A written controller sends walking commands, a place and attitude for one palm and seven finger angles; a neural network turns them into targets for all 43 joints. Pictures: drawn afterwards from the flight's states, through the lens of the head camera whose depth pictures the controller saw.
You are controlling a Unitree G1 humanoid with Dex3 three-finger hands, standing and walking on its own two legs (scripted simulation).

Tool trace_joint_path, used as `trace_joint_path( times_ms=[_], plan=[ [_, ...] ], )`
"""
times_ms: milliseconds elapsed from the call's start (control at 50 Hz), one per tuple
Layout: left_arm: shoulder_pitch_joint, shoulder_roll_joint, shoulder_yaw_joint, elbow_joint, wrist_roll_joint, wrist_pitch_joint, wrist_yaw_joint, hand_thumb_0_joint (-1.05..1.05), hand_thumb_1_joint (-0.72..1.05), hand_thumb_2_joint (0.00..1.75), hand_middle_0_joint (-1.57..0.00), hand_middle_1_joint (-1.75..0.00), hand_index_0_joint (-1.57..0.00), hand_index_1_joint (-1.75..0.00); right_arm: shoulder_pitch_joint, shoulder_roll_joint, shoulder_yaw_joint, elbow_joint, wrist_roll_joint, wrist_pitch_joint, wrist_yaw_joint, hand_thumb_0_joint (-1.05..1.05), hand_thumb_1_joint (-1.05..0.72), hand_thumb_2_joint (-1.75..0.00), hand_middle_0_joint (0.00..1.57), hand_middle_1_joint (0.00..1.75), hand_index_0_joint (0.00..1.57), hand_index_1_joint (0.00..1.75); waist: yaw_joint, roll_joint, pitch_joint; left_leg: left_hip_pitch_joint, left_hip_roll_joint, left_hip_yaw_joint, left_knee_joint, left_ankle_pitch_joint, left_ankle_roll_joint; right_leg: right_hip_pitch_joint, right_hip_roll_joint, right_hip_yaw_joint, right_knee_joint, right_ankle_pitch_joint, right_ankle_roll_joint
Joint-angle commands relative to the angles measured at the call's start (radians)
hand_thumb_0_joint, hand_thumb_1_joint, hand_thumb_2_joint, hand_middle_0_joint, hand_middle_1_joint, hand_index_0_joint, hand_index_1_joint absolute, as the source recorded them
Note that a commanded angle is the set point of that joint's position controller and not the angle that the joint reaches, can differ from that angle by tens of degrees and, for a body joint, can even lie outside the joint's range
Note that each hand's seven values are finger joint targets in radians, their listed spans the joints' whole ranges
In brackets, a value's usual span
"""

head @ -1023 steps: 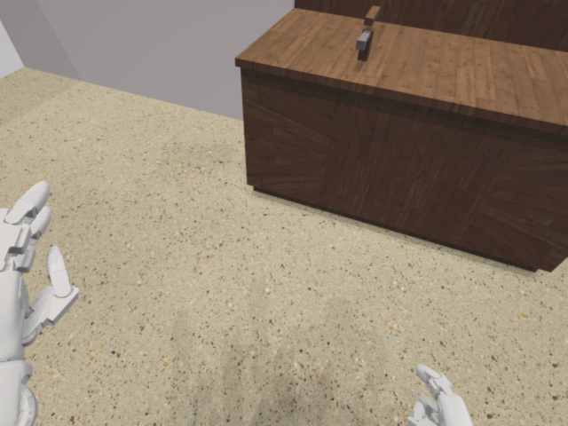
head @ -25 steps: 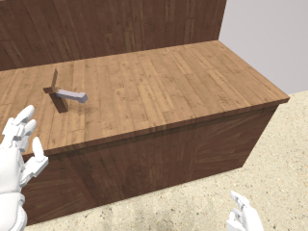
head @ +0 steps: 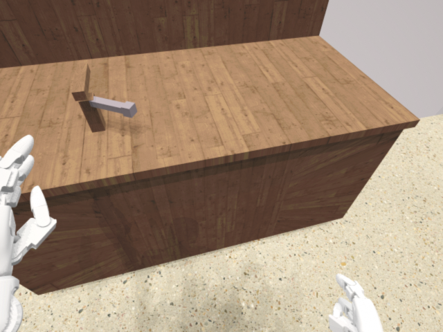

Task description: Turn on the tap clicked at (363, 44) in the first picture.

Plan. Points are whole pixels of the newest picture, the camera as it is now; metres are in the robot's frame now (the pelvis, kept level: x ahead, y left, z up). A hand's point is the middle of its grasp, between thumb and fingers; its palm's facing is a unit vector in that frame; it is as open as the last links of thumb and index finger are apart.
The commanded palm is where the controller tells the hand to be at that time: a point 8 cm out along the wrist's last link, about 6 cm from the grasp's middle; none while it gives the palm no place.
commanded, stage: step back with the hand held close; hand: left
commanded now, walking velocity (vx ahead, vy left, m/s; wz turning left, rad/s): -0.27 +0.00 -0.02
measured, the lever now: (129, 109) +0.60 +0.28 +0.05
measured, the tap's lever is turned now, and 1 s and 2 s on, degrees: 57 57 57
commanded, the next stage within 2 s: stop stepping back and stand still in 0.56 s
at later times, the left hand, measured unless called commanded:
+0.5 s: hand out of the picture +0.12 +0.28 +0.18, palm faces +0.50 -0.82 -0.28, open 7.4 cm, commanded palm +0.07 +0.30 +0.18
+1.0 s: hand out of the picture -0.03 +0.26 +0.19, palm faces +0.34 -0.88 -0.34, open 7.4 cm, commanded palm -0.05 +0.30 +0.18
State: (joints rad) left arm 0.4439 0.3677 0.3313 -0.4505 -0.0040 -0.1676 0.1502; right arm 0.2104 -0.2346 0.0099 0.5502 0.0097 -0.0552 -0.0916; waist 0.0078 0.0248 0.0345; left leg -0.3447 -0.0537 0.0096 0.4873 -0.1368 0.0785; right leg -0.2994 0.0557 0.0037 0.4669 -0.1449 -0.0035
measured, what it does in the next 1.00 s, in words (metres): walks backwards: right foot, then left foot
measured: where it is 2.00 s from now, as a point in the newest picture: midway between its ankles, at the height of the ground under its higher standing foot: outside the picture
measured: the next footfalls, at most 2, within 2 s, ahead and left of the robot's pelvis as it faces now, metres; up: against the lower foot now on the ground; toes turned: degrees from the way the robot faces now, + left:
right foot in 0.58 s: -0.19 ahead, -0.11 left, +0.00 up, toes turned +1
left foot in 0.70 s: +0.00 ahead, +0.08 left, +0.00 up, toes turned -2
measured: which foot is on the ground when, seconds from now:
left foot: down 0.00-0.58, up 0.60-0.68, down 0.70-0.88, up 0.90-1.00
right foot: down 0.00-0.28, up 0.30-0.56, down 0.58-1.00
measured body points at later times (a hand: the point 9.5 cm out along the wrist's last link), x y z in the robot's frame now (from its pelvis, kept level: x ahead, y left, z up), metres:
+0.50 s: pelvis -0.08 +0.02 +0.00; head -0.09 +0.05 +0.45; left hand +0.09 +0.32 +0.19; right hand +0.11 -0.19 -0.07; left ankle +0.09 +0.07 -0.73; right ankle -0.18 -0.11 -0.69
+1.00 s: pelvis -0.23 +0.04 +0.01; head -0.26 +0.07 +0.45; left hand -0.05 +0.31 +0.20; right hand -0.11 -0.22 -0.07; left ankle -0.16 +0.13 -0.68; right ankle -0.21 -0.05 -0.73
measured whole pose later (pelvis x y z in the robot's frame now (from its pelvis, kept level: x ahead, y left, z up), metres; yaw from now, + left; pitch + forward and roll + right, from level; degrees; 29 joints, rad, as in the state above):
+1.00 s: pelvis -0.23 +0.04 +0.01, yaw -5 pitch -2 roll +1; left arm 0.52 0.39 0.33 -0.60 -0.04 -0.11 0.14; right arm 0.27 -0.22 0.00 0.65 -0.01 -0.06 -0.06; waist 0.03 -0.08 -0.05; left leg -0.52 -0.02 0.05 0.92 -0.34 -0.02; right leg -0.24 0.02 -0.04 0.48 -0.24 -0.08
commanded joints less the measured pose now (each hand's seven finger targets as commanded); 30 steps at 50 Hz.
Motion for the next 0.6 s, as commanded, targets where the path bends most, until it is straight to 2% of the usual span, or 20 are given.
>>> trace_joint_path(
  times_ms=[0, 20, 40, 100, 120, 160, 200, 240, 280, 300, 320, 340, 360, 420, 480, 500, 520, 540, 560, 580],
  plan=[
    [-0.072, 0.154, 0.134, -0.227, 0.020, -0.076, 0.018, 0.00, 0.90, 0.90, -0.20, -0.30, -0.20, -0.30, -0.116, -0.149, -0.069, -0.162, -0.009, -0.065, -0.007, 0.00, -0.90, -0.90, 0.20, 0.30, 0.20, 0.30, 0.010, 0.088, -0.130, -0.383, 0.202, -0.234, -0.251, -0.536, 0.046, 0.387, -0.004, 0.070, 0.158, 0.042, 0.015],
    [-0.067, 0.175, 0.159, -0.236, 0.020, -0.079, 0.018, 0.00, 0.90, 0.90, -0.20, -0.30, -0.20, -0.30, -0.114, -0.146, -0.073, -0.159, -0.013, -0.069, -0.006, 0.00, -0.90, -0.90, 0.20, 0.30, 0.20, 0.30, 0.010, 0.056, -0.143, -0.363, 0.190, -0.221, -0.218, -0.513, 0.041, 0.368, -0.014, 0.085, 0.138, 0.051, 0.011],
    [-0.058, 0.148, 0.132, -0.232, 0.011, -0.076, 0.016, 0.00, 0.90, 0.90, -0.20, -0.30, -0.20, -0.30, -0.102, -0.137, -0.070, -0.156, -0.009, -0.070, -0.003, 0.00, -0.90, -0.90, 0.20, 0.30, 0.20, 0.30, 0.002, 0.009, -0.131, -0.321, 0.169, -0.189, -0.161, -0.460, 0.024, 0.299, -0.043, 0.111, 0.097, 0.049, -0.001],
    [-0.092, 0.149, 0.105, -0.259, -0.006, -0.068, 0.020, 0.00, 0.90, 0.90, -0.20, -0.30, -0.20, -0.30, -0.091, -0.124, -0.068, -0.137, -0.006, -0.068, 0.005, 0.00, -0.90, -0.90, 0.20, 0.30, 0.20, 0.30, -0.012, -0.087, -0.117, -0.129, 0.099, -0.116, 0.033, -0.344, -0.028, 0.033, -0.154, 0.235, -0.083, -0.115, -0.056],
    [-0.118, 0.162, 0.104, -0.289, -0.010, -0.067, 0.024, 0.00, 0.90, 0.90, -0.20, -0.30, -0.20, -0.30, -0.092, -0.124, -0.069, -0.127, -0.010, -0.068, 0.006, 0.00, -0.90, -0.90, 0.20, 0.30, 0.20, 0.30, -0.019, -0.082, -0.119, -0.044, 0.085, -0.103, 0.085, -0.300, -0.044, -0.063, -0.185, 0.253, -0.119, -0.148, -0.076],
    [-0.110, 0.161, 0.093, -0.275, -0.017, -0.064, 0.033, 0.00, 0.90, 0.90, -0.20, -0.30, -0.20, -0.30, -0.089, -0.110, -0.061, -0.115, -0.007, -0.062, 0.004, 0.00, -0.90, -0.90, 0.20, 0.30, 0.20, 0.30, -0.026, -0.098, -0.115, 0.033, 0.077, -0.092, 0.132, -0.240, -0.055, -0.156, -0.206, 0.231, -0.138, -0.145, -0.081],
    [-0.107, 0.182, 0.111, -0.299, -0.020, -0.071, 0.039, 0.00, 0.90, 0.90, -0.20, -0.30, -0.20, -0.30, -0.096, -0.114, -0.059, -0.120, -0.002, -0.058, 0.002, 0.00, -0.90, -0.90, 0.20, 0.30, 0.20, 0.30, -0.026, -0.035, -0.112, 0.026, 0.095, -0.116, 0.081, -0.282, -0.048, -0.173, -0.171, 0.173, -0.110, -0.188, -0.058],
    [-0.084, 0.189, 0.139, -0.313, -0.016, -0.079, 0.040, 0.00, 0.90, 0.90, -0.20, -0.30, -0.20, -0.30, -0.114, -0.124, -0.057, -0.132, -0.005, -0.059, -0.005, 0.00, -0.90, -0.90, 0.20, 0.30, 0.20, 0.30, -0.019, 0.090, -0.105, -0.109, 0.174, -0.218, -0.119, -0.421, -0.022, -0.064, -0.067, 0.082, 0.020, -0.222, -0.011],
    [-0.097, 0.182, 0.172, -0.339, 0.008, -0.088, 0.033, 0.00, 0.90, 0.90, -0.20, -0.30, -0.20, -0.30, -0.139, -0.139, -0.065, -0.144, -0.020, -0.072, -0.008, 0.00, -0.90, -0.90, 0.20, 0.30, 0.20, 0.30, 0.002, 0.286, -0.148, -0.428, 0.349, -0.420, -0.418, -0.713, 0.062, 0.266, 0.073, 0.024, 0.465, -0.184, 0.025],
    [-0.123, 0.203, 0.189, -0.357, 0.007, -0.087, 0.029, 0.00, 0.90, 0.90, -0.20, -0.30, -0.20, -0.30, -0.122, -0.118, -0.077, -0.134, -0.034, -0.081, -0.003, 0.00, -0.90, -0.90, 0.20, 0.30, 0.20, 0.30, 0.001, 0.232, -0.172, -0.385, 0.375, -0.425, -0.435, -0.638, 0.063, 0.232, 0.079, 0.047, 0.617, -0.237, 0.019],
    [-0.129, 0.217, 0.196, -0.359, -0.004, -0.087, 0.028, 0.00, 0.90, 0.90, -0.20, -0.30, -0.20, -0.30, -0.127, -0.108, -0.082, -0.129, -0.032, -0.088, 0.003, 0.00, -0.90, -0.90, 0.20, 0.30, 0.20, 0.30, 0.006, 0.151, -0.191, -0.275, 0.373, -0.408, -0.378, -0.533, 0.062, 0.147, 0.072, 0.076, 0.642, -0.280, 0.014],
    [-0.074, 0.165, 0.160, -0.290, -0.017, -0.073, 0.027, 0.00, 0.90, 0.90, -0.20, -0.30, -0.20, -0.30, -0.130, -0.099, -0.080, -0.110, -0.034, -0.095, 0.012, 0.00, -0.90, -0.90, 0.20, 0.30, 0.20, 0.30, 0.016, 0.081, -0.176, -0.175, 0.352, -0.339, -0.349, -0.464, 0.050, 0.071, 0.061, 0.064, 0.627, -0.309, 0.008],
    [-0.036, 0.138, 0.135, -0.262, -0.030, -0.059, 0.027, 0.00, 0.90, 0.90, -0.20, -0.30, -0.20, -0.30, -0.130, -0.094, -0.079, -0.097, -0.027, -0.097, 0.021, 0.00, -0.90, -0.90, 0.20, 0.30, 0.20, 0.30, 0.019, 0.073, -0.194, -0.084, 0.330, -0.276, -0.349, -0.430, 0.025, 0.033, 0.056, 0.034, 0.581, -0.334, 0.005],
    [-0.102, 0.098, 0.057, -0.298, -0.045, -0.037, 0.030, 0.00, 0.90, 0.90, -0.20, -0.30, -0.20, -0.30, -0.144, -0.083, -0.054, -0.072, -0.025, -0.099, 0.026, 0.00, -0.90, -0.90, 0.20, 0.30, 0.20, 0.30, 0.008, 0.189, -0.191, 0.036, 0.295, -0.201, -0.398, -0.384, -0.038, 0.053, 0.052, -0.008, 0.353, -0.376, -0.012],
    [-0.178, 0.117, 0.026, -0.293, -0.058, -0.036, 0.025, 0.00, 0.90, 0.90, -0.20, -0.30, -0.20, -0.30, -0.135, -0.089, -0.049, -0.036, -0.024, -0.092, 0.036, 0.00, -0.90, -0.90, 0.20, 0.30, 0.20, 0.30, 0.008, 0.202, -0.226, 0.116, 0.255, -0.132, -0.424, -0.312, -0.145, 0.110, 0.071, -0.048, 0.086, -0.403, -0.047],
    [-0.189, 0.144, 0.044, -0.303, -0.064, -0.046, 0.023, 0.00, 0.90, 0.90, -0.20, -0.30, -0.20, -0.30, -0.134, -0.087, -0.054, -0.027, -0.028, -0.081, 0.038, 0.00, -0.90, -0.90, 0.20, 0.30, 0.20, 0.30, 0.008, 0.172, -0.234, 0.152, 0.243, -0.104, -0.361, -0.256, -0.183, 0.107, 0.036, -0.022, -0.078, -0.373, -0.071],
    [-0.191, 0.195, 0.077, -0.324, -0.058, -0.053, 0.025, 0.00, 0.90, 0.90, -0.20, -0.30, -0.20, -0.30, -0.129, -0.079, -0.053, -0.026, -0.030, -0.061, 0.042, 0.00, -0.90, -0.90, 0.20, 0.30, 0.20, 0.30, 0.000, 0.078, -0.221, 0.180, 0.191, -0.039, -0.182, -0.164, -0.197, 0.057, -0.065, 0.083, -0.235, -0.295, -0.115],
    [-0.223, 0.217, 0.082, -0.345, -0.056, -0.070, 0.022, 0.00, 0.90, 0.90, -0.20, -0.30, -0.20, -0.30, -0.133, -0.061, -0.048, -0.022, -0.017, -0.047, 0.039, 0.00, -0.90, -0.90, 0.20, 0.30, 0.20, 0.30, 0.004, -0.090, -0.207, 0.283, 0.133, 0.015, 0.139, -0.097, -0.175, -0.126, -0.246, 0.265, -0.333, -0.192, -0.167],
    [-0.270, 0.257, 0.106, -0.379, -0.048, -0.082, 0.025, 0.00, 0.90, 0.90, -0.20, -0.30, -0.20, -0.30, -0.174, -0.062, -0.035, -0.030, -0.020, -0.053, 0.030, 0.00, -0.90, -0.90, 0.20, 0.30, 0.20, 0.30, 0.016, -0.153, -0.178, 0.245, 0.063, 0.034, 0.322, -0.201, -0.160, -0.210, -0.360, 0.296, -0.332, 0.036, -0.194],
    [-0.271, 0.254, 0.102, -0.352, -0.040, -0.083, 0.020, 0.00, 0.90, 0.90, -0.20, -0.30, -0.20, -0.30, -0.188, -0.059, -0.029, -0.046, -0.021, -0.063, 0.024, 0.00, -0.90, -0.90, 0.20, 0.30, 0.20, 0.30, 0.012, -0.161, -0.176, 0.127, 0.047, 0.017, 0.397, -0.248, -0.144, -0.126, -0.355, 0.220, -0.222, 0.281, -0.180]
  ],
)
